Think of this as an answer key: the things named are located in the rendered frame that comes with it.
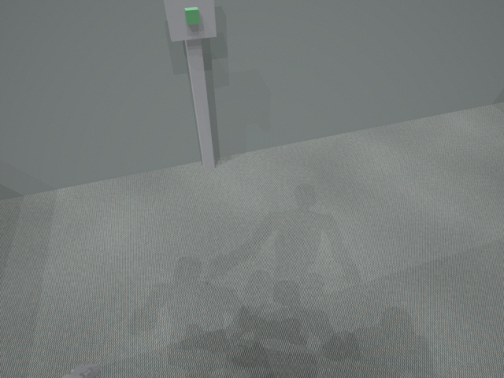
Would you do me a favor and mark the panel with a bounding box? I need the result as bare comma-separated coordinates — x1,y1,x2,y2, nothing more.
164,0,217,170

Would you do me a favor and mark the button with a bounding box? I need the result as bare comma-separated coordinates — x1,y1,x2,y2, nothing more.
184,7,200,24

